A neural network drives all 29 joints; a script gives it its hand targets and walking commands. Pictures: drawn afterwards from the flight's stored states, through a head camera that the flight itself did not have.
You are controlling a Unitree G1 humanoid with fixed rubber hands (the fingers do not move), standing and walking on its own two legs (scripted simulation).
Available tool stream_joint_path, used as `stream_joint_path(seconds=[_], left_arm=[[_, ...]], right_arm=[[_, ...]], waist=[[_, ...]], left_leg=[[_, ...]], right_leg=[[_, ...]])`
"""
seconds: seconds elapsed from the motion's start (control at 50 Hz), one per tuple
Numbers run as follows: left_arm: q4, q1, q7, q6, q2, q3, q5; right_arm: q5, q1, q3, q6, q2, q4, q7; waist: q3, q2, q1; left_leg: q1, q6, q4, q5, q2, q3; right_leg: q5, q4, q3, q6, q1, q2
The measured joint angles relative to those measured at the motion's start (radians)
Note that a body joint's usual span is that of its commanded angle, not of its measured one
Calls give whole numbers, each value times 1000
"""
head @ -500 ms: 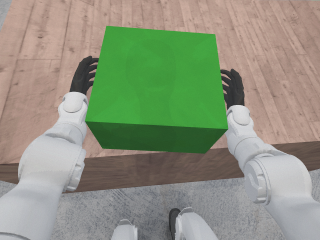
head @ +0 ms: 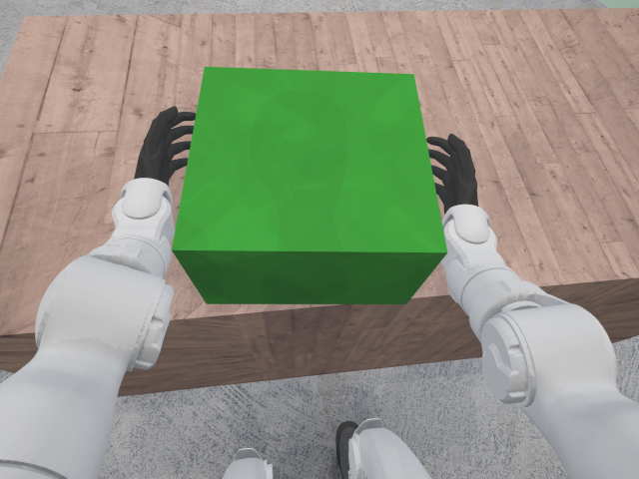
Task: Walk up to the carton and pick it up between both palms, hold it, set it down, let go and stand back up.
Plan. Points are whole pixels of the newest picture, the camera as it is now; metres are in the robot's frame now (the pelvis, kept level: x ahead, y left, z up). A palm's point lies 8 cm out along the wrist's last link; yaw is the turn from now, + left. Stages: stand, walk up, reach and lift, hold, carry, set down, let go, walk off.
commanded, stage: reach and lift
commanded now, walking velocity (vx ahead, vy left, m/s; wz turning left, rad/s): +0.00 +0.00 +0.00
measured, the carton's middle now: (309, 190) +0.48 -0.03 +0.01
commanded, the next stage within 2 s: none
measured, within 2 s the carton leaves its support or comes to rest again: leaves its support in 1.76 s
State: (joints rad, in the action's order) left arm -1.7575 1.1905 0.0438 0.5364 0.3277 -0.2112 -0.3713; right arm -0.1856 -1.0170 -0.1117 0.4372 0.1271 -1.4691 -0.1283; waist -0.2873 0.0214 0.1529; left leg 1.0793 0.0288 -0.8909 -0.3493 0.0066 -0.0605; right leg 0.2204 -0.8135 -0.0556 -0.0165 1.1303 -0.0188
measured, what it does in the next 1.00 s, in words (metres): stands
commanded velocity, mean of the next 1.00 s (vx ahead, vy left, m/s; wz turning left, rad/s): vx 0.00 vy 0.00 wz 0.00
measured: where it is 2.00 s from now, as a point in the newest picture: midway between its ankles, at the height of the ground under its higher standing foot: outside the picture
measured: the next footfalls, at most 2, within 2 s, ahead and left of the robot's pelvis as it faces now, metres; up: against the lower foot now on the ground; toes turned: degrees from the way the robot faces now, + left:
none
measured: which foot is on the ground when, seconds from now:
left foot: down 0.00-1.00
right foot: down 0.00-1.00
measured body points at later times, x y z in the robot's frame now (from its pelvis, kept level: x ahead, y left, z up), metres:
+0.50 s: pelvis +0.00 +0.01 +0.00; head +0.14 +0.01 +0.43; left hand +0.51 +0.15 +0.04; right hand +0.44 -0.22 +0.02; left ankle +0.02 +0.13 -0.68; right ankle +0.07 -0.11 -0.68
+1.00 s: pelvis +0.01 +0.01 +0.03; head +0.17 +0.01 +0.45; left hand +0.50 +0.15 +0.03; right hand +0.44 -0.21 +0.02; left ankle +0.02 +0.13 -0.68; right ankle +0.07 -0.11 -0.68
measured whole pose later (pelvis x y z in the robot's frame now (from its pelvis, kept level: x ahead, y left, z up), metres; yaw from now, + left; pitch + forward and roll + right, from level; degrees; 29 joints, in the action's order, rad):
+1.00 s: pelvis +0.01 +0.01 +0.03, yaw +0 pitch +29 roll -1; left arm -1.72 1.12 0.01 0.69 0.29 0.26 0.02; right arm 0.33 -0.91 -0.58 0.61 0.09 -1.35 -0.05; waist -0.16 0.06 0.13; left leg 0.94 0.01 -0.70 -0.27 0.00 -0.05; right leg 0.13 -0.58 -0.07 0.00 0.96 -0.02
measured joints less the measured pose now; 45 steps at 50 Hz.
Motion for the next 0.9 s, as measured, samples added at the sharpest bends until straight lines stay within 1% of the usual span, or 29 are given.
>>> stream_joint_path(seconds=[0.16,0.4,0.52,0.62,0.7,0.76,0.8,0.9], left_arm=[[10,-8,-23,-2,-6,41,57],[24,-19,-33,32,-17,98,92],[26,-21,-40,38,-20,120,111],[33,-25,-39,47,-19,155,136],[30,-20,-40,61,-18,199,170],[36,-21,-37,66,-17,241,205],[35,-22,-36,74,-17,277,234],[18,-27,-37,116,-20,397,330]], right_arm=[[61,-15,-79,22,-1,-33,-7],[88,5,-94,45,6,-11,9],[118,0,-120,59,9,-18,13],[152,5,-143,84,7,-15,16],[179,1,-165,96,9,-23,30],[227,9,-198,106,6,-5,43],[267,17,-234,110,1,11,42],[421,54,-378,134,-18,71,56]], waist=[[6,6,-3],[7,11,-13],[17,18,-17],[22,20,-19],[39,16,-18],[51,11,-19],[60,9,-20],[110,16,-21]], left_leg=[[7,0,15,11,-5,-6],[15,-6,32,20,-5,1],[7,-8,37,21,-7,4],[6,-9,44,26,-10,6],[-4,-12,53,32,-8,9],[-16,-14,71,41,-8,13],[-28,-14,86,48,-9,15],[-89,-16,137,65,-7,11]], right_leg=[[-18,33,-8,0,-4,5],[-30,54,-2,6,3,4],[-35,66,-1,8,-7,5],[-45,80,0,9,-11,8],[-50,88,2,10,-21,6],[-59,104,4,11,-32,6],[-66,119,6,11,-44,6],[-82,175,-2,12,-110,3]])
